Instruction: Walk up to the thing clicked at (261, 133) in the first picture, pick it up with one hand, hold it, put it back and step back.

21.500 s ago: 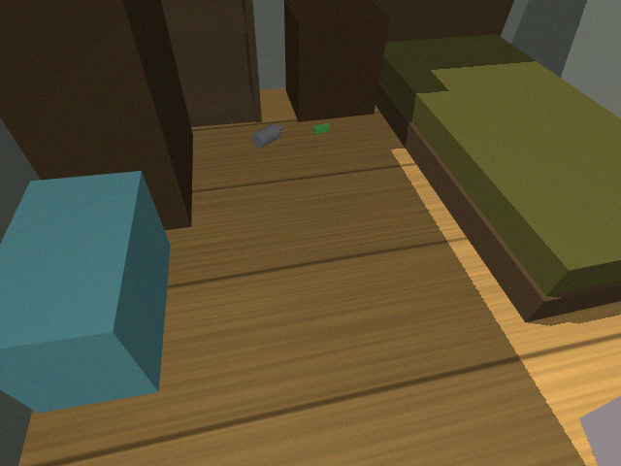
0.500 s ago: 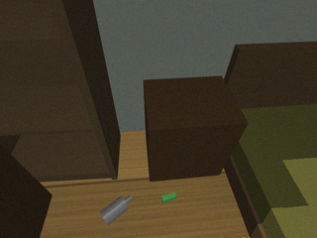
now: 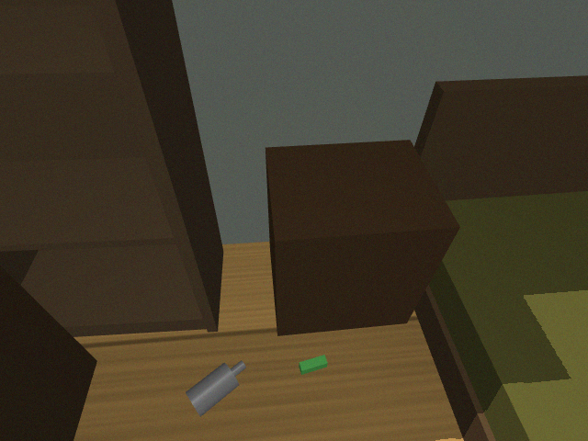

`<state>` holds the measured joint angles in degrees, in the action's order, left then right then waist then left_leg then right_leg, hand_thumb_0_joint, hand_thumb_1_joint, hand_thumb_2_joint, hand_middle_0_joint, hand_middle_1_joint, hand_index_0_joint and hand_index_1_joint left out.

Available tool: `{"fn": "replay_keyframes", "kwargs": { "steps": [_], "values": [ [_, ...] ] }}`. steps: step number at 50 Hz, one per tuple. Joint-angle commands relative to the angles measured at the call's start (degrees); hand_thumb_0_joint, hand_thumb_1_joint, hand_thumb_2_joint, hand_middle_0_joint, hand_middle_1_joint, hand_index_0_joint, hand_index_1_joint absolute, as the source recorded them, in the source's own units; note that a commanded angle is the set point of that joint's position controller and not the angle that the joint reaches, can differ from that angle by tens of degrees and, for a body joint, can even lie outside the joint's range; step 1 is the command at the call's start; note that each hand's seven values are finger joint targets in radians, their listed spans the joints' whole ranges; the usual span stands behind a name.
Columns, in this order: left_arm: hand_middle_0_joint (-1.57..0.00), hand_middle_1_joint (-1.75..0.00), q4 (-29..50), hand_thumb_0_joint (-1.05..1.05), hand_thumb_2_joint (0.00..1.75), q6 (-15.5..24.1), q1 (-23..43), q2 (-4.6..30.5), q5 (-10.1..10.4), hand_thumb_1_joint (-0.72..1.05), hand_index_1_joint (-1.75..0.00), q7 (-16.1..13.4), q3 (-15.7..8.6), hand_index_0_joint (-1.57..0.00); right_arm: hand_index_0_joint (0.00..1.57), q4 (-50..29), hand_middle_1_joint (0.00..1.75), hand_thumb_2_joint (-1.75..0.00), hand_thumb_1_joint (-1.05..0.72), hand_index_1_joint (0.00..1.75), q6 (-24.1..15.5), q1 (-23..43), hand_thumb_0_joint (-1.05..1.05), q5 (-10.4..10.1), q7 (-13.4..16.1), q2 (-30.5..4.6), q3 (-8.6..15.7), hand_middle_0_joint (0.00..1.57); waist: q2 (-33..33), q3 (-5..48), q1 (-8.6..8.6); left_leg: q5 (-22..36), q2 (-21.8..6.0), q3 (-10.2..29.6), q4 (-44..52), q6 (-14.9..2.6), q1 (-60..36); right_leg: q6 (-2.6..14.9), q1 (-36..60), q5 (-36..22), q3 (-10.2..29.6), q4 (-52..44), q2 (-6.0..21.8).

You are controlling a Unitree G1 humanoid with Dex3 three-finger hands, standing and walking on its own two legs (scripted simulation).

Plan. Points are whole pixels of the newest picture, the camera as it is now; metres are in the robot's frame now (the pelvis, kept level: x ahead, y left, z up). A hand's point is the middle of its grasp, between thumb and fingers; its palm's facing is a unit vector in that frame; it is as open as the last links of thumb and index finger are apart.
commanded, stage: stand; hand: left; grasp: from above
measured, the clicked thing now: (219, 383) +0.44 +0.24 -0.74
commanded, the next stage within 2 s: rise first in 0.42 s
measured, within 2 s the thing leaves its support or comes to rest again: neither
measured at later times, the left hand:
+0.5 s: hand out of the picture +0.07 +0.25 -0.16, palm faces -0.03 -0.94 -0.34, open 7.4 cm
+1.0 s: hand out of the picture +0.12 +0.27 -0.20, palm faces -0.07 -0.89 -0.45, open 12.9 cm
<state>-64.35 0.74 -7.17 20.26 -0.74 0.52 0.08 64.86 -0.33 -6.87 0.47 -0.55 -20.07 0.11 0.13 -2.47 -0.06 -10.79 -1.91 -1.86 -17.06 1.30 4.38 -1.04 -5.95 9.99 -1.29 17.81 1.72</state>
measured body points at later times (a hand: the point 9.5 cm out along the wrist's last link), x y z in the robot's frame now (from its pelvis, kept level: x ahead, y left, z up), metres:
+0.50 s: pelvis +0.00 +0.00 +0.00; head +0.01 +0.00 +0.45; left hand +0.07 +0.30 -0.13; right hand +0.07 -0.30 -0.13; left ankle -0.02 +0.13 -0.75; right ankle +0.00 -0.13 -0.75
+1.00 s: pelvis -0.02 +0.01 -0.05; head +0.05 +0.02 +0.40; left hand +0.13 +0.31 -0.17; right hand +0.10 -0.25 -0.16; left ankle -0.02 +0.13 -0.75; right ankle +0.00 -0.13 -0.75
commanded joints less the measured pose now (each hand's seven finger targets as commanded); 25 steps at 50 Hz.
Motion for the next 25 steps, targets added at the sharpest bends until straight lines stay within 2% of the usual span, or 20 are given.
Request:
{"fn": "replay_keyframes", "kwargs": {
  "steps": [1, 12, 14, 16, 25],
  "values": [
    [-0.2, -0.3, 3.3, 0.0, 0.9, 1.1, 2.2, 12.3, 0.2, 0.9, -0.3, -1.1, -2.2, -0.2, 0.2, -3.5, 0.3, -0.9, -0.9, 0.3, -1.2, 2.3, 0.0, 0.2, 0.9, -12.2, 2.6, 0.2, 0.2, 3.6, 0.02, 8.8, -6.3, 4.5, 2.4, -1.91, -0.2, 1.99, 0.2, -8.7, 4.4, -2.4, 6.2],
    [-0.2, -0.3, 3.2, 0.0, 0.9, 1.0, 2.3, 12.4, 0.2, 0.9, -0.3, -1.1, -2.2, -0.2, 0.2, -3.6, 0.3, -0.9, -0.9, 0.3, -1.2, 1.6, 0.0, 0.1, 0.9, -12.2, 2.4, 0.2, -0.4, 4.0, 0.19, 10.1, -6.4, 4.0, 1.9, -2.09, -0.3, 2.07, 1.3, -11.1, 4.9, -2.2, 6.7],
    [-0.2, -0.3, 3.2, 0.0, 0.9, 1.0, 2.1, 12.3, 0.2, 0.9, -0.3, -1.1, -2.2, -0.2, 0.2, -3.6, 0.3, -0.9, -0.9, 0.3, -1.3, 2.0, 0.0, 0.1, 0.9, -12.2, 2.4, 0.2, -0.5, 3.5, 0.13, 10.6, -6.4, 4.4, 2.1, -1.82, -0.6, 2.12, 0.8, -10.5, 4.5, -2.0, 6.3],
    [-0.2, -0.3, 3.2, 0.0, 0.9, 0.9, 2.1, 12.2, 0.2, 0.9, -0.3, -1.1, -2.2, -0.2, 0.2, -3.5, 0.3, -0.9, -0.9, 0.3, -1.2, 2.1, 0.0, 0.1, 1.0, -12.0, 2.3, 0.2, -0.8, 2.7, -0.02, 8.5, -6.2, 4.3, 2.7, -1.81, 0.2, 2.04, 0.2, -8.8, 4.5, -2.3, 6.2],
    [-0.2, -0.3, 3.3, 0.0, 0.9, 1.0, 2.0, 12.3, 0.2, 0.9, -0.3, -1.1, -2.3, -0.2, 0.2, -3.7, 0.3, -0.9, -0.9, 0.3, -1.3, 2.1, 0.0, 0.1, 0.9, -12.2, 2.4, 0.2, -0.8, 3.4, 0.06, 9.7, -6.4, 4.4, 2.4, -1.93, -0.2, 2.15, 0.8, -10.1, 4.6, -2.2, 6.4]
  ]
}}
